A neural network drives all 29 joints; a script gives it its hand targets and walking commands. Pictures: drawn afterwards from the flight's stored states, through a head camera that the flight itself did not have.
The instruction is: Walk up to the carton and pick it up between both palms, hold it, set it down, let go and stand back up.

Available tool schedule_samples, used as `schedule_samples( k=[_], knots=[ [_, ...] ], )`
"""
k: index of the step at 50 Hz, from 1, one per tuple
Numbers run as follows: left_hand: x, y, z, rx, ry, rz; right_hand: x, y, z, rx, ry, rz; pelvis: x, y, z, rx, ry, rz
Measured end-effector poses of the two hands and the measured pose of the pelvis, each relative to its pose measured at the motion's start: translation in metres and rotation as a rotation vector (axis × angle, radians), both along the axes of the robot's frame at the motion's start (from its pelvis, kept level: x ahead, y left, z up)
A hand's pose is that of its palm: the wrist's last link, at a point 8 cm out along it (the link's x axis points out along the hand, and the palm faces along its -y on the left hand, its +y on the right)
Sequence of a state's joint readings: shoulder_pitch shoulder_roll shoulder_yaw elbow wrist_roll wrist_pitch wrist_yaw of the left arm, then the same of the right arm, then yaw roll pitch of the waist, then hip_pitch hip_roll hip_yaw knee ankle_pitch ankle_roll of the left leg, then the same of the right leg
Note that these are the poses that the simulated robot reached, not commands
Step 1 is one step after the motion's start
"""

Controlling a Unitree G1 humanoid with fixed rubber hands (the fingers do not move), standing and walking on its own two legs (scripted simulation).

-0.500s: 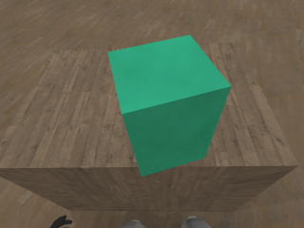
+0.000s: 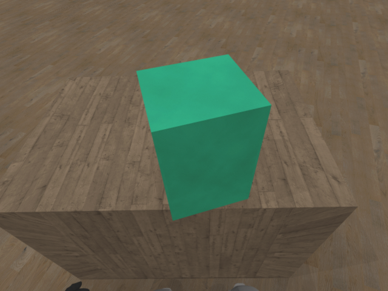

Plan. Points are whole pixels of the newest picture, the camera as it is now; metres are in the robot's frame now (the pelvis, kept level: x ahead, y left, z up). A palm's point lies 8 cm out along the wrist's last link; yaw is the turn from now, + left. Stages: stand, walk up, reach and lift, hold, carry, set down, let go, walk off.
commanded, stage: walk up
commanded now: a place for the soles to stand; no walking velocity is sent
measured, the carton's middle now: (198, 142) +0.43 +0.02 +0.08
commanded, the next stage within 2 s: none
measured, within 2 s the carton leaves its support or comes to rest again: neither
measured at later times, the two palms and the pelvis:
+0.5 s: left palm out of the picture +0.10 +0.33 -0.08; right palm out of the picture +0.10 -0.29 -0.11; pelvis +0.01 +0.02 +0.00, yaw +1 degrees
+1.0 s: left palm out of the picture +0.09 +0.49 -0.09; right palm out of the picture +0.12 -0.15 -0.08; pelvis +0.03 +0.17 +0.01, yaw +2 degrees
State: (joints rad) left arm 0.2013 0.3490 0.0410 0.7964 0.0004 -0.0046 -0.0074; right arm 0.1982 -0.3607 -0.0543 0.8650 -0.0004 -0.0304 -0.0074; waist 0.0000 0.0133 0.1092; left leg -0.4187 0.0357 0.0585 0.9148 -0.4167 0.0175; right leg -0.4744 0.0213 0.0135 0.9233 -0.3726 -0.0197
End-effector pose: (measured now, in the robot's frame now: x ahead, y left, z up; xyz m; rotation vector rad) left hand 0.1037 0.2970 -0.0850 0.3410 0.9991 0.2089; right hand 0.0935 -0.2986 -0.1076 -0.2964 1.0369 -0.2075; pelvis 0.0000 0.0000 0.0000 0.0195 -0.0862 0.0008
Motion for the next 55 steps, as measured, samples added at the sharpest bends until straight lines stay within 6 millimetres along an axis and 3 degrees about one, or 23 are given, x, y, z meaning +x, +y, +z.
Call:
schedule_samples(
  k=[5, 21, 28, 34, 40, 48, 55],
  knots=[
    [-0.008, 0.001, -0.001, -0.002, 0.027, 0.011, 0.002, 0.001, -0.002, 0.004, 0.009, -0.002, 0.002, 0.002, 0.0, 0.003, 0.003, 0.006],
    [0.009, 0.006, -0.002, 0.007, 0.016, 0.005, 0.005, 0.004, -0.004, 0.011, 0.057, -0.008, 0.011, 0.006, 0.001, -0.002, 0.021, 0.005],
    [-0.018, 0.052, 0.001, 0.096, 0.039, 0.046, 0.004, 0.027, -0.01, 0.028, 0.088, -0.059, 0.013, 0.036, -0.003, -0.039, 0.032, 0.011],
    [-0.041, 0.112, -0.005, 0.118, 0.071, 0.074, 0.007, 0.078, -0.016, 0.03, 0.094, -0.045, 0.01, 0.086, -0.01, -0.085, 0.047, 0.034],
    [-0.035, 0.159, -0.009, 0.098, 0.074, 0.072, 0.003, 0.125, -0.004, 0.007, 0.098, -0.031, 0.012, 0.134, -0.006, -0.077, 0.043, 0.028],
    [-0.02, 0.191, -0.003, 0.064, 0.085, 0.061, 0.016, 0.149, 0.026, -0.071, 0.057, -0.033, 0.025, 0.166, 0.01, -0.051, 0.03, 0.029],
    [-0.007, 0.196, -0.012, 0.022, 0.109, 0.061, 0.033, 0.156, 0.038, -0.113, 0.031, -0.023, 0.04, 0.177, 0.011, -0.032, 0.011, 0.028]
  ],
)
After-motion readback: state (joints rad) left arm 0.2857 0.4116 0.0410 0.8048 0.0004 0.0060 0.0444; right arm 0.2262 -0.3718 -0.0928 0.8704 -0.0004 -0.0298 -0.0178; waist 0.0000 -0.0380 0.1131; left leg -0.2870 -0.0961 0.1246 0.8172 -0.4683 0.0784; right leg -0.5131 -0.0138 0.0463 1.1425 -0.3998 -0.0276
